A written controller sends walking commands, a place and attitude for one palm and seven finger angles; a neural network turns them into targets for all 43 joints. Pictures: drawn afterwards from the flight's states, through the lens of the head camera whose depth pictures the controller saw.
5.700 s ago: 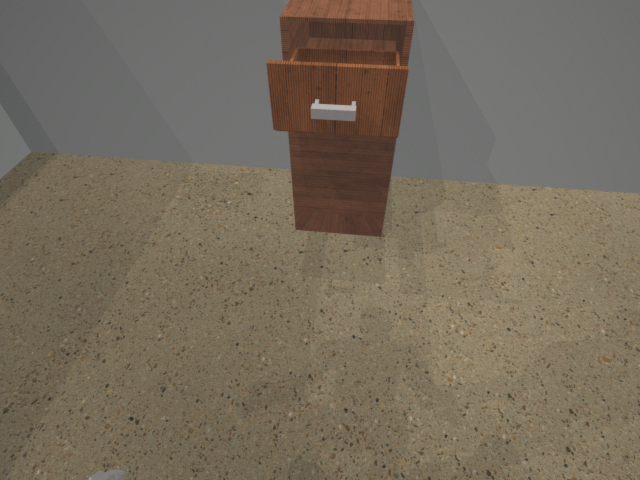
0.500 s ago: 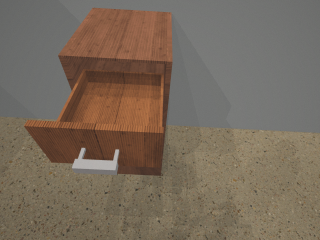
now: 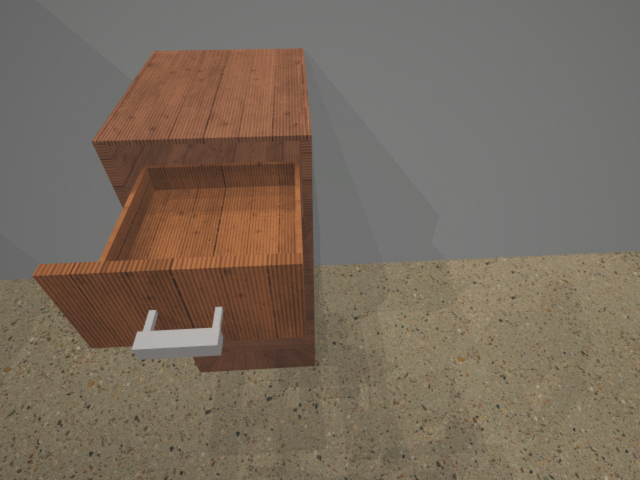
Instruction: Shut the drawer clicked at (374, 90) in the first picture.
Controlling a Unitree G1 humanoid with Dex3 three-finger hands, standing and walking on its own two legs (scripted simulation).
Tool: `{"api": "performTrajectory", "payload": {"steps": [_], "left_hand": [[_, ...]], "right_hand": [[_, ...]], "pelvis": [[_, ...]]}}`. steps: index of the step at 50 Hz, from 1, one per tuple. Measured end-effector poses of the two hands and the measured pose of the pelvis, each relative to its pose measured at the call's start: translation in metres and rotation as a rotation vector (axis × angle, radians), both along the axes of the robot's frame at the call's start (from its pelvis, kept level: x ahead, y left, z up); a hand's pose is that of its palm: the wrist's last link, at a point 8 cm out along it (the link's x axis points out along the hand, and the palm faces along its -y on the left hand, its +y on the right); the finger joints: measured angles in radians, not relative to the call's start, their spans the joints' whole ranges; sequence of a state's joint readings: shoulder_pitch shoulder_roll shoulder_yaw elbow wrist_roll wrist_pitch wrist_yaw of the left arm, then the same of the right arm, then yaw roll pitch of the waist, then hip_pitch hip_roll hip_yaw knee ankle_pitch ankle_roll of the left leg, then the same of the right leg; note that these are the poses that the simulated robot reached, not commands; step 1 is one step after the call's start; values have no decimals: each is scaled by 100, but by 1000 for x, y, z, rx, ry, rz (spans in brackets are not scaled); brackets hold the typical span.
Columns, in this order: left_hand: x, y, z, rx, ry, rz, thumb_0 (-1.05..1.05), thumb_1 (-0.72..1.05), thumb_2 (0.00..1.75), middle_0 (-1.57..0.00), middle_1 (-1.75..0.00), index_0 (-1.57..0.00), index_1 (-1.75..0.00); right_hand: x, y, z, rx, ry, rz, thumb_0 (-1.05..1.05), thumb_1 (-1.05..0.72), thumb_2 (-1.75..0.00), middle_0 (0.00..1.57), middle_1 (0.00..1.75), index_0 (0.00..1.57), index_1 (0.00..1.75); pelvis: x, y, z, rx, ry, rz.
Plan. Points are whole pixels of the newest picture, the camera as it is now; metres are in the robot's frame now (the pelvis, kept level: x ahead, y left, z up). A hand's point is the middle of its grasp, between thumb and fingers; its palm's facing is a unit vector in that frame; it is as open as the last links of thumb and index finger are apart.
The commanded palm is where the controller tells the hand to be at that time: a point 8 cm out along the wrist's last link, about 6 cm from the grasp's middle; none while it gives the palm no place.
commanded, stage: come to a stop and stand still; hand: left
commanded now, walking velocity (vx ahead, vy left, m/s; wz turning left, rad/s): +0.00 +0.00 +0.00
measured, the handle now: (182, 329) +0.32 +0.21 +0.01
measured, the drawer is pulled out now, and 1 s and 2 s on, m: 0.30 0.30 0.30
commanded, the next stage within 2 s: look again from close up in 0.06 s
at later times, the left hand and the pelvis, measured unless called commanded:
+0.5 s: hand out of the picture +0.00 +0.16 -0.17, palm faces +0.02 -0.99 -0.14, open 7.4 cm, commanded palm none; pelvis +0.03 +0.01 +0.01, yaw -1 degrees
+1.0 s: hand (196, 405) +0.23 +0.17 -0.03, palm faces +0.25 -0.97 -0.02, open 6.9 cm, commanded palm +0.13 +0.21 -0.04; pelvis +0.04 +0.02 -0.02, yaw +0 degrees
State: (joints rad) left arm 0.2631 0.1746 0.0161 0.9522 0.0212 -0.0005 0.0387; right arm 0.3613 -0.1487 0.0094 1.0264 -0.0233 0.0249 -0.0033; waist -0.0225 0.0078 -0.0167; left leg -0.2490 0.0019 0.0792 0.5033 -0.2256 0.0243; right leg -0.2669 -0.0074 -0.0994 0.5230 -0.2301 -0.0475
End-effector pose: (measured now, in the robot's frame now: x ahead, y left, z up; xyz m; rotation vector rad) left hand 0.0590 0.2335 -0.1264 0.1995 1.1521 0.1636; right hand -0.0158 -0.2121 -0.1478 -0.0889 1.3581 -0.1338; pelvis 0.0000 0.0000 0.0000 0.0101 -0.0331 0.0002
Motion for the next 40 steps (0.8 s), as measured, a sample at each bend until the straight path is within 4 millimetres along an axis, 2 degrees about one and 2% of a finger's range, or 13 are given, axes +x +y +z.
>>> {"api": "performTrajectory", "payload": {"steps": [6,11,16,23,30,36,38,40], "left_hand": [[-7,-3,-4,-19,47,3,0,92,90,-20,-30,-20,-30],[-25,-1,-10,-30,128,15,0,93,90,-20,-30,-20,-30],[-44,-6,-13,-56,205,31,0,92,90,-20,-30,-20,-30],[-58,-17,-16,-98,274,46,0,91,90,-20,-30,-20,-30],[-53,-23,-18,-121,283,50,0,91,90,-20,-30,-20,-30],[-40,-18,-18,-116,272,43,0,91,90,-20,-30,-20,-30],[-35,-15,-19,-104,265,37,0,91,90,-20,-30,-20,-30],[-17,2,-4,-46,196,83,5,95,90,-21,-31,-21,-30]], "right_hand": [[-22,8,2,7,76,-13,1,-91,-90,20,30,19,30],[-25,12,5,2,109,-18,1,-91,-90,20,30,19,30],[-12,15,7,-3,114,-8,1,-91,-90,20,30,19,30],[22,19,9,-12,66,6,1,-91,-90,20,30,19,30],[45,15,11,-42,43,19,2,-93,-90,20,30,19,30],[54,15,13,-52,34,17,2,-93,-90,20,30,19,30],[55,15,12,-52,36,17,2,-93,-90,20,30,19,30],[65,11,16,-72,-55,14,2,-94,-90,20,30,20,30]], "pelvis": [[2,3,2,-1,12,-2],[8,5,3,-3,17,-5],[15,9,5,-5,20,-6],[26,13,7,-8,16,-12],[37,18,7,-9,13,-14],[44,20,8,-9,14,-16],[46,21,7,-14,18,-15],[47,21,5,-12,19,-18]]}}
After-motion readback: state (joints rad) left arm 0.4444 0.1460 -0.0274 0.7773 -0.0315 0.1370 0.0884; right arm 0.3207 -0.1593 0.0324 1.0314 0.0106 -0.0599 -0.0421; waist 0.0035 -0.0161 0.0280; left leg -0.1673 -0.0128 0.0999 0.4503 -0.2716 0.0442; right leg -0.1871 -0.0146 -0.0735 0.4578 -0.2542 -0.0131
